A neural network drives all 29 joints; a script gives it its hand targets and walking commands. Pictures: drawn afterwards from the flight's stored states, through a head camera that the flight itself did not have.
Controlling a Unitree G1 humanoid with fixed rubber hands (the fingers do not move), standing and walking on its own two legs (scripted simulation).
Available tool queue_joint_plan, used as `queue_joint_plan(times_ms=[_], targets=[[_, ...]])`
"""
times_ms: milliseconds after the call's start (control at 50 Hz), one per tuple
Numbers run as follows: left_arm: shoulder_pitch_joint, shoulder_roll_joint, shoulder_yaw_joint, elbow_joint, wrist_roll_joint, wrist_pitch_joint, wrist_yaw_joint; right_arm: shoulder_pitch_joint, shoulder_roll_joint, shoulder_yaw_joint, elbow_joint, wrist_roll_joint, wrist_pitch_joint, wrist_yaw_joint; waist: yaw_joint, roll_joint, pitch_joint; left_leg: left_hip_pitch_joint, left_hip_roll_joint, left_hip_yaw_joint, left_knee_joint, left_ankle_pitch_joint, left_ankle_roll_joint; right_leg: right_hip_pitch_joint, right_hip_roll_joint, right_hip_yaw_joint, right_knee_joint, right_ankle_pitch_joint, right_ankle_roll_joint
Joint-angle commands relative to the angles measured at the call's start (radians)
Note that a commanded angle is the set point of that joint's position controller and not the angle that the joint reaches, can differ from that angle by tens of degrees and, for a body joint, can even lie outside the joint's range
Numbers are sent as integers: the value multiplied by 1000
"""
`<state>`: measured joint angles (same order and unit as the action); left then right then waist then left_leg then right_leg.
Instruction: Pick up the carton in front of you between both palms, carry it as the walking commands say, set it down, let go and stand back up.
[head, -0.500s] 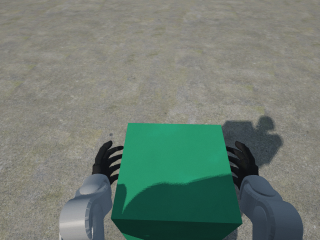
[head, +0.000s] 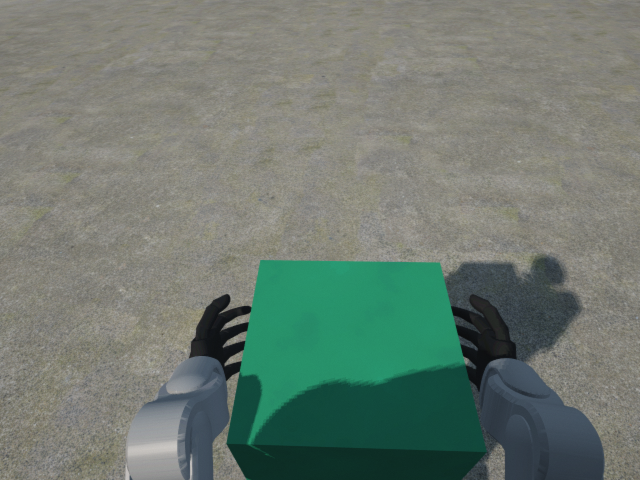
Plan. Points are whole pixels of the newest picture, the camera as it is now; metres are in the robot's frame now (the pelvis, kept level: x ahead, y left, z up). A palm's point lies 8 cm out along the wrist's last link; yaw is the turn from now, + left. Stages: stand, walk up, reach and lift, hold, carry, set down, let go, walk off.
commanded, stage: carry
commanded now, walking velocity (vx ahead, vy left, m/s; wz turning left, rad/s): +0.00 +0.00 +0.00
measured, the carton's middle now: (347, 390) +0.23 +0.00 +0.01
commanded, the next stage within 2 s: hold in 1.32 s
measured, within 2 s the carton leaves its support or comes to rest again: neither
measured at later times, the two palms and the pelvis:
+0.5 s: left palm (215, 375) +0.21 +0.14 +0.09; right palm (506, 380) +0.21 -0.16 +0.09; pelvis -0.01 -0.01 +0.00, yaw +0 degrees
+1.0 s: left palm (224, 386) +0.22 +0.14 +0.05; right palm (490, 391) +0.22 -0.16 +0.05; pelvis -0.04 -0.01 +0.00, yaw +0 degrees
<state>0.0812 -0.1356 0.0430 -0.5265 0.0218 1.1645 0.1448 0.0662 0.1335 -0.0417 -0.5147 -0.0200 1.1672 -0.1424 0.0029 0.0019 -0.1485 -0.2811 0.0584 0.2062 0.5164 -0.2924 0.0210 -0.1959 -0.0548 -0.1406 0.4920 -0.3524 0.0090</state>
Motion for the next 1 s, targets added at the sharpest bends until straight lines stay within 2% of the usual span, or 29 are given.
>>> queue_joint_plan(times_ms=[0, 200, 380, 480, 660, 760, 980], targets=[[-341, -650, -547, -115, -189, -20, -25, -317, 651, 541, -111, 177, -23, 17, -4, -19, -151, 139, 107, -96, 8, 534, -7, 31, -119, 76, -10, 631, -6], [-314, -641, -544, -115, -175, -25, -25, -304, 639, 553, -125, 179, -29, 22, -4, -12, -137, 129, 112, -104, -6, 486, -6, 37, -112, 75, -19, 540, -12], [-324, -632, -541, -108, -170, -17, -21, -313, 631, 546, -117, 176, -21, 22, -5, -6, -98, 109, 115, -109, -43, 381, -5, 14, -109, 81, -55, 414, -18], [-335, -610, -544, -66, -158, -17, -37, -322, 609, 550, -80, 163, -21, 39, -6, -5, -75, 97, 115, -115, -63, 325, -4, -3, -106, 86, -76, 342, -23], [-411, -539, -511, 68, -124, -85, -108, -403, 553, 523, 63, 122, -89, 111, -5, -4, -69, 87, 114, -121, -91, 245, -1, -26, -104, 92, -101, 245, -34], [-452, -557, -501, 150, -108, -142, -143, -436, 562, 501, 151, 100, -149, 141, -5, -1, -91, 94, 116, -121, -96, 241, -1, -27, -103, 91, -100, 227, -32], [-569, -635, -424, 413, -25, -341, -231, -560, 629, 422, 410, 38, -350, 236, -5, 1, -118, 94, 118, -126, -101, 228, 0, -36, -101, 92, -98, 197, -32]])
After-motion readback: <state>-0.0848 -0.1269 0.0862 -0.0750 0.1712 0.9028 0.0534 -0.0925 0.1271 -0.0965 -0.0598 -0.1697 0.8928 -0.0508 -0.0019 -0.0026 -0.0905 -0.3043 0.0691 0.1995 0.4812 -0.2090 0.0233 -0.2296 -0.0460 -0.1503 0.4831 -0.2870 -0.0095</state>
